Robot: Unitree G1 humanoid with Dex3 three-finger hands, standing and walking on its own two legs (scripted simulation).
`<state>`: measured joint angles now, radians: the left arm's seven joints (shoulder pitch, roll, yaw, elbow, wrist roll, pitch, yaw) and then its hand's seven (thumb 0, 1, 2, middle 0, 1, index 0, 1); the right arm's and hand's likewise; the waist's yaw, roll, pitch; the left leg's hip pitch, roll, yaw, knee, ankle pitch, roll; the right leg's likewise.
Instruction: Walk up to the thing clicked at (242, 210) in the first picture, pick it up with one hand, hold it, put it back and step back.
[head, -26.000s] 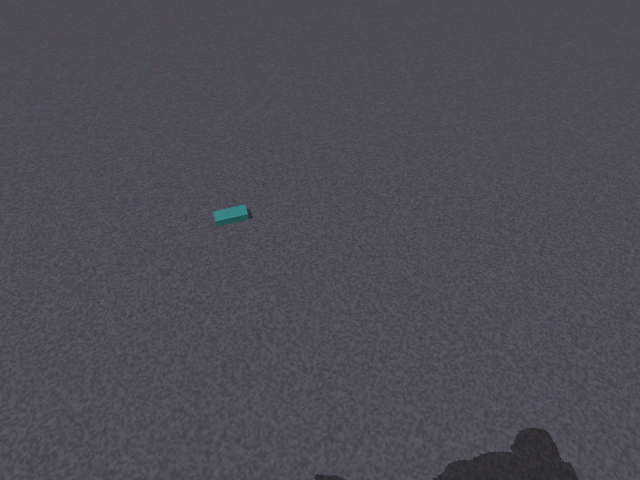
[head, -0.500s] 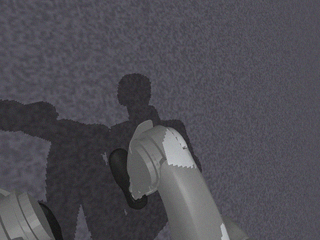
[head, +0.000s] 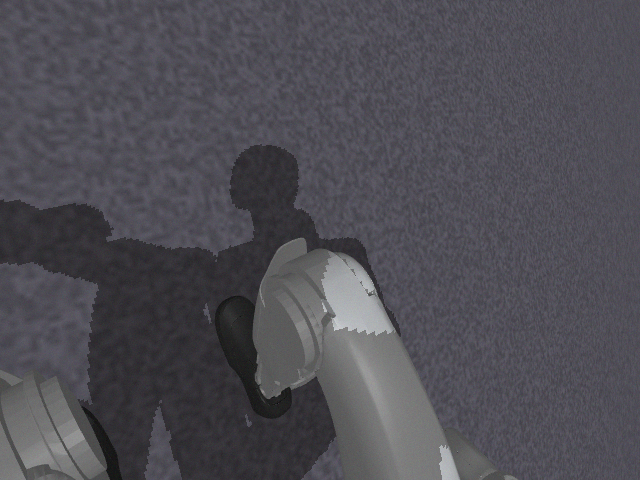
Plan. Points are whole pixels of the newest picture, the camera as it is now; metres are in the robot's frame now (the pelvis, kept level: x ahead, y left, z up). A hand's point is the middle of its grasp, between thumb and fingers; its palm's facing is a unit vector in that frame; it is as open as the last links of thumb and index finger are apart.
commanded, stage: rest palm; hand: left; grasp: from above
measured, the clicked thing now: out of the picture +0.51 +0.36 -0.30
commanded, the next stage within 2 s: go down in 1.86 s
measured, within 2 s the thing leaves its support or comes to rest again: neither
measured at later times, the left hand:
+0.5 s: hand out of the picture +0.49 +0.34 -0.26, palm faces -0.47 -0.15 -0.87, open 11.5 cm
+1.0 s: hand out of the picture +0.50 +0.34 -0.26, palm faces -0.46 -0.15 -0.88, open 11.2 cm
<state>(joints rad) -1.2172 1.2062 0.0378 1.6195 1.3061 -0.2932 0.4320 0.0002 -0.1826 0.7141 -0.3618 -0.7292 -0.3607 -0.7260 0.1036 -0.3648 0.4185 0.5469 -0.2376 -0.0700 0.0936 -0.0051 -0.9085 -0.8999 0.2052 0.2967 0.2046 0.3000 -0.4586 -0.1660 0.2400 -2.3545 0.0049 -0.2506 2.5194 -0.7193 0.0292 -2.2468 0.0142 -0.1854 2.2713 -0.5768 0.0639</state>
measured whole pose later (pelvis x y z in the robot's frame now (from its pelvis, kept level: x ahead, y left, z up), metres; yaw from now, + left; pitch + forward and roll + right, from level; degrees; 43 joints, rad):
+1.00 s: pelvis +0.00 +0.00 +0.00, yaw -1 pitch +30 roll -18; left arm -1.23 1.23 0.04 1.63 1.29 -0.27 0.42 0.00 -0.03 0.59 -0.47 -0.62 -0.47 -0.61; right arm 0.10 -0.36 0.42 0.55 -0.24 -0.07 0.09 -0.01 -0.91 -0.90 0.21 0.30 0.20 0.30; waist -0.46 -0.16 0.25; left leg -2.36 0.01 -0.25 2.52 -0.72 0.04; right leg -2.25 0.02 -0.19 2.27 -0.58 0.07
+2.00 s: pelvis +0.00 +0.00 +0.00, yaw +0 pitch +30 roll -17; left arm -1.21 1.22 0.06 1.59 1.28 -0.27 0.39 0.00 -0.03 0.59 -0.46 -0.64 -0.47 -0.62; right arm 0.10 -0.37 0.42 0.54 -0.24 -0.06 0.09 -0.01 -0.90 -0.90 0.21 0.30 0.20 0.30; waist -0.46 -0.16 0.26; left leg -2.36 0.01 -0.25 2.52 -0.72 0.03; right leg -2.25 0.01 -0.19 2.27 -0.58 0.06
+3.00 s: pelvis -0.01 +0.00 +0.09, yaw +8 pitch +37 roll -12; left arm -1.09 0.94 0.01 1.06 1.12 -0.21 -0.12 0.00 -0.31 0.81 -0.20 -0.98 -0.23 -0.94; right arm 0.18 -0.31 0.14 0.54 -0.06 0.15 0.02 0.00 -0.91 -0.90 0.21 0.30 0.21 0.30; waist -0.27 0.03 -0.07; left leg -2.16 -0.01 -0.10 2.15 -0.64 0.05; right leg -2.09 -0.04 -0.08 2.00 -0.57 0.03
